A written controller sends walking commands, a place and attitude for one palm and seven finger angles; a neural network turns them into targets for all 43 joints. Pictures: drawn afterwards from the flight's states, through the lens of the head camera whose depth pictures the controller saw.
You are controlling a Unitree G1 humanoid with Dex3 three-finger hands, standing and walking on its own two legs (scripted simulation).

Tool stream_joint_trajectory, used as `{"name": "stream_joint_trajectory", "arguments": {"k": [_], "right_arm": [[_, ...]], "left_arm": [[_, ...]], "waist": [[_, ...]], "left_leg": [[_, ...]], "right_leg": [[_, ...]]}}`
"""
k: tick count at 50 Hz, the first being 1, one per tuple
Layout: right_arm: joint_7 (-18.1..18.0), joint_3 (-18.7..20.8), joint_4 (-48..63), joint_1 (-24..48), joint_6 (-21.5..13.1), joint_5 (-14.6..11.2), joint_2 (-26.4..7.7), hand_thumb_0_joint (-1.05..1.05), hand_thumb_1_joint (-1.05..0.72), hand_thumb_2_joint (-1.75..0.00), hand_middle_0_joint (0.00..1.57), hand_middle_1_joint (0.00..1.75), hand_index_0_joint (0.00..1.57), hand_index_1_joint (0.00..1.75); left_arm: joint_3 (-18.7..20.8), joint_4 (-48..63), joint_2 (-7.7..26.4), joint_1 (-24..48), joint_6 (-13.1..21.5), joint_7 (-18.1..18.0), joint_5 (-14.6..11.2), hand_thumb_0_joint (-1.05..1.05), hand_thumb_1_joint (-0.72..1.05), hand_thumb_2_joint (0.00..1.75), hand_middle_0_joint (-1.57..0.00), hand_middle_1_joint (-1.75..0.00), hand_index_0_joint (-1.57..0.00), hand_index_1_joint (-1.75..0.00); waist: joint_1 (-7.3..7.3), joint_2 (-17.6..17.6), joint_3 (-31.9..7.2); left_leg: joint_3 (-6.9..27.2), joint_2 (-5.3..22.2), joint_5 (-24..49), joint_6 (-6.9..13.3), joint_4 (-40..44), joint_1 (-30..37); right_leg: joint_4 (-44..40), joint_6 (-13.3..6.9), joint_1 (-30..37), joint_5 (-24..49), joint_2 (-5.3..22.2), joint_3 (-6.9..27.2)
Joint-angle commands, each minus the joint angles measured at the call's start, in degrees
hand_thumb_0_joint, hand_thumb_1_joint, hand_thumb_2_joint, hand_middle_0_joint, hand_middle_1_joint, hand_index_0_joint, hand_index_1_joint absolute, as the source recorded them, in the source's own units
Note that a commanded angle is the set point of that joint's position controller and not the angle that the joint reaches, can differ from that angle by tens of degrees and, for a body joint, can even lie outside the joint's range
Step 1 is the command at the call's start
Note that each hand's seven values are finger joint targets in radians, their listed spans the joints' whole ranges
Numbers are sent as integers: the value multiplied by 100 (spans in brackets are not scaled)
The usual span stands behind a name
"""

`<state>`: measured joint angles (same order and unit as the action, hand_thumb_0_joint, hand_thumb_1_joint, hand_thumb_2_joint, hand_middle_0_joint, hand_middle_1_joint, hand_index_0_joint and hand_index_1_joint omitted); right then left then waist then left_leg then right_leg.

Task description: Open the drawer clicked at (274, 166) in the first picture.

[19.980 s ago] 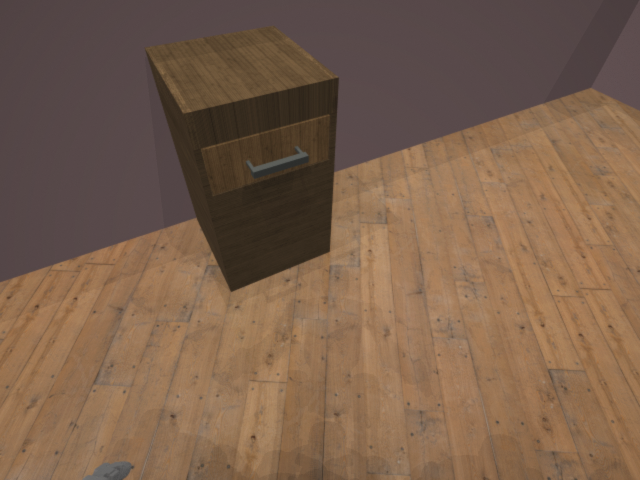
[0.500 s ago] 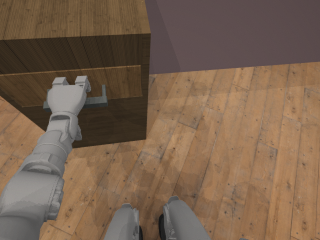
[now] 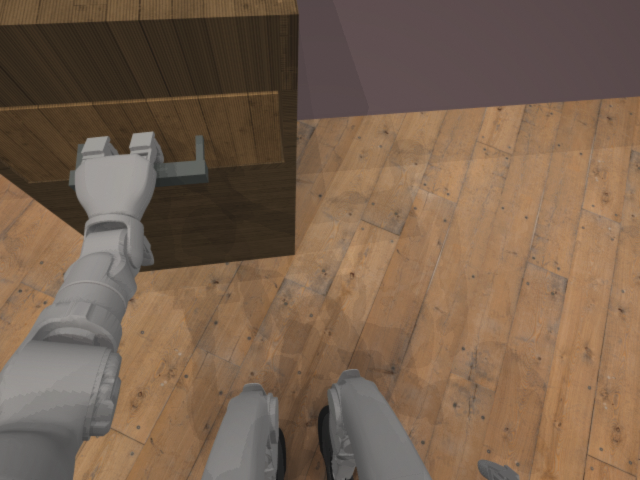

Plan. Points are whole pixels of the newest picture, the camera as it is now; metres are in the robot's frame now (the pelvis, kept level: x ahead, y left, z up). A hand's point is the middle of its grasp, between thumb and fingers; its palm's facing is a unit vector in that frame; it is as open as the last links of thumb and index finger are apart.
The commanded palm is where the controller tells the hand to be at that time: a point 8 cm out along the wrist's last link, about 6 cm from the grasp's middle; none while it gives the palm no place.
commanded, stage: lower the fingers behind the handle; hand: left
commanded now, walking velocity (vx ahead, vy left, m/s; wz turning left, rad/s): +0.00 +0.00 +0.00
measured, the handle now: (142, 162) +0.54 +0.22 -0.05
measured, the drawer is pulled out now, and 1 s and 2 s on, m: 0.00 0.00 0.04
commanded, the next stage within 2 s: close the thumb around the handle in 0.18 s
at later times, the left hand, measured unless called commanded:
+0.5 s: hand (132, 205) +0.48 +0.23 -0.07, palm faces -0.04 -0.03 -1.00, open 12.5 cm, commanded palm +0.47 +0.22 -0.02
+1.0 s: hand (136, 204) +0.48 +0.23 -0.07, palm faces -0.03 -0.02 -1.00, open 5.7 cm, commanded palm +0.47 +0.21 -0.02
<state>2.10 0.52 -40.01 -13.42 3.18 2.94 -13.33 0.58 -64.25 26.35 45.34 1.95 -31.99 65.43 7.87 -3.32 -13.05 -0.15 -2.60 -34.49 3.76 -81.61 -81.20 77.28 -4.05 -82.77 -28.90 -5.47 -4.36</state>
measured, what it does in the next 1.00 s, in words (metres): stands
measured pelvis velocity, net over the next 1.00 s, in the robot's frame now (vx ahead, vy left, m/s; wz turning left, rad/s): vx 0.00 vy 0.01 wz -0.01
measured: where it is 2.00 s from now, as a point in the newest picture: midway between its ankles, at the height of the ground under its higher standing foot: outside the picture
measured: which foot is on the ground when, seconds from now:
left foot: down 0.00-1.00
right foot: down 0.00-1.00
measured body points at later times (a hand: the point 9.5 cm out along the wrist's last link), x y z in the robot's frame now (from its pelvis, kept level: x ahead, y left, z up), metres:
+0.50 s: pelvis +0.00 +0.00 -0.01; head +0.18 +0.02 +0.41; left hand +0.48 +0.23 -0.02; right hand +0.05 -0.26 -0.14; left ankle +0.02 +0.08 -0.58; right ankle +0.05 -0.08 -0.58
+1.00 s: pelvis +0.00 +0.01 +0.00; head +0.18 +0.02 +0.41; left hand +0.48 +0.23 -0.02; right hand +0.04 -0.26 -0.14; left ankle +0.02 +0.08 -0.58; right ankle +0.05 -0.08 -0.58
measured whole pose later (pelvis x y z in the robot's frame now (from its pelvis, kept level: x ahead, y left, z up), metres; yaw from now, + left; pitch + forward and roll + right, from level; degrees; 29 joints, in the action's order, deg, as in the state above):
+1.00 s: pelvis +0.00 +0.01 +0.00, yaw +0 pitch +35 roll -4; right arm 2.4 1.1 -40.0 -14.2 3.7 3.3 -14.1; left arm 0.7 -64.6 26.1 45.5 3.8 -35.0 66.9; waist 7.7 -3.5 -12.9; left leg -0.4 -2.8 -35.0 4.4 -82.9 -82.7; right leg 78.2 -3.4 -84.1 -29.3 -5.3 -4.3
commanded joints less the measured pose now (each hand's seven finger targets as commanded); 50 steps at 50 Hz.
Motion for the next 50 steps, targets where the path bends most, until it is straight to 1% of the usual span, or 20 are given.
{"name": "stream_joint_trajectory", "arguments": {"k": [1, 6, 11, 14, 15, 17, 20, 21, 26, 27, 28, 31, 33, 36, 39, 40, 42, 45, 47, 50], "right_arm": [[-108, 300, 247, -985, -66, 20, -1029, 0, -90, -90, 20, 30, 20, 30], [-130, 266, 299, -956, -127, 37, -1009, 0, -90, -90, 20, 30, 20, 30], [-111, 345, 333, -1013, -164, 53, -1044, 0, -90, -90, 20, 30, 20, 30], [-78, 393, 257, -1086, -145, 48, -1060, 0, -90, -90, 20, 30, 20, 30], [-69, 401, 252, -1089, -127, 44, -1078, 0, -90, -90, 20, 30, 20, 30], [-50, 436, 218, -1113, -113, 40, -1078, 0, -90, -90, 20, 30, 20, 30], [-46, 440, 160, -1127, -83, 34, -1101, 0, -90, -90, 20, 30, 20, 30], [-45, 437, 166, -1121, -82, 44, -1108, 0, -90, -90, 20, 30, 20, 30], [-46, 413, 171, -1091, -32, 40, -1094, 0, -90, -90, 20, 30, 20, 30], [-53, 411, 186, -1096, -18, 39, -1103, 0, -90, -90, 20, 30, 20, 30], [-54, 415, 192, -1087, -15, 39, -1080, 0, -90, -90, 20, 30, 20, 30], [-53, 381, 209, -1046, -2, 47, -1074, 0, -90, -90, 20, 30, 20, 30], [-56, 386, 216, -1049, -11, 48, -1073, 0, -90, -90, 20, 30, 20, 30], [-53, 376, 247, -1033, -13, 60, -1101, 0, -90, -90, 20, 30, 20, 30], [-34, 413, 257, -1057, -16, 64, -1090, 0, -90, -90, 20, 30, 20, 30], [-27, 431, 241, -1041, -21, 68, -1089, 0, -90, -90, 20, 30, 20, 30], [-8, 451, 216, -1082, -18, 69, -1103, 0, -90, -90, 20, 30, 20, 30], [-30, 423, 206, -1089, -19, 65, -1121, 0, -90, -90, 20, 30, 20, 30], [-24, 415, 210, -1103, -18, 56, -1111, 0, -90, -90, 20, 30, 20, 30], [-29, 409, 189, -1099, -16, 43, -1109, 0, -90, -90, 20, 30, 20, 30]], "left_arm": [[237, 770, 1286, 1759, 149, -119, -35, 0, -50, 30, -30, -120, -30, -120], [353, 619, 1454, 1724, 293, -201, 1, 0, -50, 30, -30, -120, -30, -120], [566, 1139, 1651, 1819, 481, -328, 45, 0, -50, 30, -30, -120, -30, -120], [505, 1207, 1522, 1846, 483, -416, 56, 0, -50, 30, -30, -120, -30, -120], [552, 1140, 1554, 1767, 434, -440, 58, 0, -44, 32, -30, -121, -30, -121], [379, 1253, 1321, 1950, 393, -466, 46, 0, -33, 37, -31, -122, -31, -122], [392, 1209, 1353, 2015, 277, -481, 12, 0, -16, 44, -32, -124, -32, -124], [436, 1220, 1377, 2008, 269, -459, -10, 0, -11, 47, -33, -124, -33, -124], [311, 1158, 1251, 1972, 221, -367, 7, 0, 17, 59, -35, -127, -35, -127], [331, 1063, 1297, 1882, 223, -363, 54, 0, 23, 61, -35, -128, -35, -128], [206, 1070, 1120, 1885, 227, -353, 40, 0, 28, 64, -36, -128, -36, -128], [313, 863, 1198, 1697, 228, -345, 3, 0, 45, 71, -37, -130, -37, -130], [153, 864, 1053, 1867, 247, -370, 62, 0, 56, 76, -38, -131, -38, -131], [391, 920, 1324, 1821, 292, -406, 61, 0, 73, 83, -39, -133, -39, -133], [263, 1029, 1133, 1950, 333, -475, 129, 0, 90, 90, -40, -135, -40, -135], [161, 1074, 1002, 2051, 335, -504, 141, 0, 90, 90, -40, -135, -40, -135], [154, 957, 933, 2035, 288, -534, 114, 0, 90, 90, -40, -135, -40, -135], [306, 953, 1203, 2160, 203, -558, 71, 0, 90, 90, -40, -135, -40, -135], [295, 1045, 1225, 2203, 180, -537, 75, 0, 90, 90, -40, -135, -40, -135], [294, 957, 1219, 2139, 117, -516, 17, 0, 90, 90, -40, -135, -40, -135]], "waist": [[75, -285, -2778], [72, -90, -2589], [-48, -407, -3416], [-25, -523, -3461], [-50, -499, -3454], [23, -603, -3615], [59, -500, -3460], [45, -477, -3557], [57, -590, -3337], [42, -531, -3241], [83, -515, -3166], [43, -369, -2922], [112, -450, -2799], [27, -429, -2978], [41, -609, -3156], [95, -709, -3111], [131, -588, -3137], [126, -478, -3224], [71, -637, -3352], [112, -471, -3275]], "left_leg": [[258, 177, 1796, -3, 880, 1472], [176, 157, 1566, 32, 737, 940], [215, 163, 1988, -13, 666, 1376], [290, 193, 2167, -53, 695, 1676], [308, 195, 2195, -61, 698, 1708], [405, 232, 2362, -88, 724, 2038], [423, 242, 2311, -92, 777, 2077], [440, 244, 2412, -95, 797, 2155], [470, 259, 2460, -108, 880, 2297], [466, 254, 2455, -113, 879, 2245], [470, 258, 2450, -107, 870, 2256], [424, 245, 2302, -84, 899, 2034], [455, 258, 2198, -92, 886, 1999], [474, 262, 2256, -110, 889, 2044], [579, 290, 2375, -158, 888, 2272], [592, 304, 2368, -178, 878, 2367], [686, 338, 2455, -200, 885, 2501], [568, 289, 2298, -151, 857, 2230], [556, 279, 2382, -167, 894, 2309], [521, 271, 2309, -134, 896, 2224]], "right_leg": [[-919, 145, 2361, 1466, 173, 517], [-878, 164, 2411, 1333, 187, 623], [-682, 165, 2543, 1713, 183, 615], [-655, 168, 2351, 1724, 175, 506], [-643, 161, 2318, 1731, 165, 491], [-619, 177, 2132, 1760, 178, 423], [-688, 178, 2084, 1683, 166, 383], [-674, 177, 2124, 1769, 173, 375], [-725, 143, 2006, 1736, 170, 340], [-732, 150, 1988, 1714, 167, 351], [-741, 145, 1938, 1719, 162, 338], [-792, 132, 1999, 1647, 158, 366], [-773, 129, 1794, 1493, 158, 346], [-717, 118, 1873, 1510, 156, 349], [-651, 122, 1675, 1467, 166, 310], [-667, 125, 1539, 1404, 167, 306], [-645, 150, 1431, 1386, 176, 255], [-671, 153, 1690, 1403, 160, 300], [-662, 148, 1791, 1492, 173, 304], [-729, 160, 1888, 1516, 165, 315]]}}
